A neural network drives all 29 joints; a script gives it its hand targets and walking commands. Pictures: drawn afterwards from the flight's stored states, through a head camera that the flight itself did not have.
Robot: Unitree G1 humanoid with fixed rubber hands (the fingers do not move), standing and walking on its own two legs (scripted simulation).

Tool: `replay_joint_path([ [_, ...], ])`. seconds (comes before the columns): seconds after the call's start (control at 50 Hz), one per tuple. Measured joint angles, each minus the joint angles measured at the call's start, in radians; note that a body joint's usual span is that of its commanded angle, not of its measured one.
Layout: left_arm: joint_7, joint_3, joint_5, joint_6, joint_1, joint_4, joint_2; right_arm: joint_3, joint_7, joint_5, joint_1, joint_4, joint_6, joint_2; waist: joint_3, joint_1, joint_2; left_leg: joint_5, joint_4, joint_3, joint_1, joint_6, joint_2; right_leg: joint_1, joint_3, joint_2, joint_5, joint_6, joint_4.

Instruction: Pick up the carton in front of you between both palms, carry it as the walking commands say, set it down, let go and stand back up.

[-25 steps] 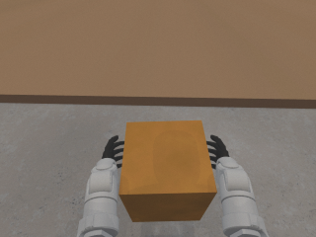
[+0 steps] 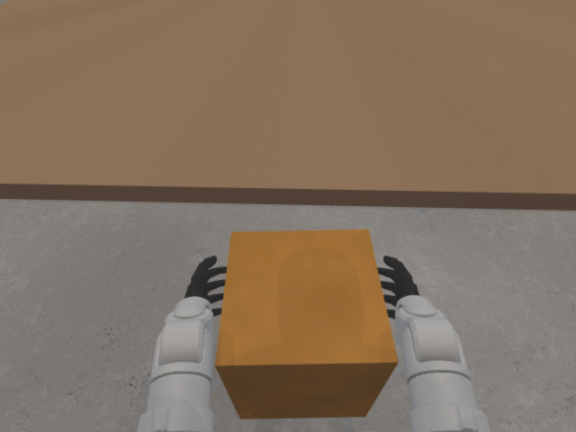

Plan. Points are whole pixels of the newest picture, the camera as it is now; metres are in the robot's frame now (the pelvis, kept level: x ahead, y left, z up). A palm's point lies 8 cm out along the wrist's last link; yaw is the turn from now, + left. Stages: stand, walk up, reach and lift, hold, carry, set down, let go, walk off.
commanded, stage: reach and lift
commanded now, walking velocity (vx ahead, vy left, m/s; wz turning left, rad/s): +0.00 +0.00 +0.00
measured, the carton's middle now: (301, 328) +0.29 +0.00 -0.04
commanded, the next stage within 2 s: hold in 0.02 s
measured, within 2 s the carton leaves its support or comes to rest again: neither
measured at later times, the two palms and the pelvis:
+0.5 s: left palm (194, 310) +0.28 +0.15 +0.05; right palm (410, 307) +0.27 -0.15 +0.05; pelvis -0.02 +0.00 +0.00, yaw +0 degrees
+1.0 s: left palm (194, 306) +0.28 +0.15 +0.05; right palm (409, 304) +0.28 -0.15 +0.05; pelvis -0.01 +0.00 +0.00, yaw +0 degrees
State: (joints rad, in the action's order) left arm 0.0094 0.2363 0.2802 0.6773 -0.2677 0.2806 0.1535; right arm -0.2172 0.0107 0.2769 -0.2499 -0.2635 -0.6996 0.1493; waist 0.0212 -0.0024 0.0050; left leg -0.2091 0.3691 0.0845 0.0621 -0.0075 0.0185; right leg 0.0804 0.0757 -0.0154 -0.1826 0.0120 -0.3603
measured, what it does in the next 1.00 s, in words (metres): stands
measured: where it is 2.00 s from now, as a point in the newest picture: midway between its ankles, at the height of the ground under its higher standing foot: outside the picture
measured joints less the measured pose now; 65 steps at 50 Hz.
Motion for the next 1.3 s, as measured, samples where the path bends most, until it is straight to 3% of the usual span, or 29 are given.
replay_joint_path([
  [0.18,-0.007,-0.036,-0.024,0.052,0.03,-0.082,-0.007,0.034,-0.007,-0.021,0.029,0.081,-0.05,-0.006,-0.005,0.004,-0.001,0.013,-0.025,-0.002,-0.032,0.0,0.0,-0.031,0.003,0.001,0.012,0.001,0.024],
  [0.62,0.007,0.026,0.004,0.064,-0.037,-0.034,0.009,-0.021,0.004,0.003,-0.042,0.03,-0.066,0.01,0.024,0.004,0.001,0.009,0.015,0.004,-0.017,-0.004,-0.001,-0.017,-0.002,-0.003,0.009,-0.002,-0.015],
  [1.1,0.005,-0.026,-0.006,0.079,0.015,-0.082,-0.004,0.027,0.0,-0.01,0.014,0.08,-0.079,-0.003,0.017,0.004,-0.001,0.011,-0.02,0.0,-0.042,0.0,-0.001,-0.042,0.002,0.0,0.011,0.0,0.019],
  [1.16,-0.003,-0.033,-0.015,0.091,0.019,-0.087,-0.005,0.028,-0.002,-0.018,0.022,0.087,-0.087,-0.005,-0.038,-0.001,-0.003,-0.028,0.046,0.005,0.037,-0.001,0.003,0.033,-0.007,0.0,-0.029,0.001,-0.044],
  [1.22,-0.014,-0.058,-0.034,0.108,0.039,-0.127,-0.009,0.041,-0.011,-0.041,0.046,0.128,-0.101,-0.009,-0.097,-0.006,-0.005,-0.157,0.123,-0.002,0.117,0.002,-0.003,0.096,-0.023,0.004,-0.13,-0.002,-0.092],
  [1.3,-0.037,-0.096,-0.066,0.145,0.061,-0.241,-0.012,0.056,-0.027,-0.084,0.068,0.24,-0.133,-0.013,-0.141,-0.012,-0.018,-0.146,0.17,-0.061,0.184,0.005,-0.023,0.148,-0.042,0.024,-0.071,-0.003,-0.122],
])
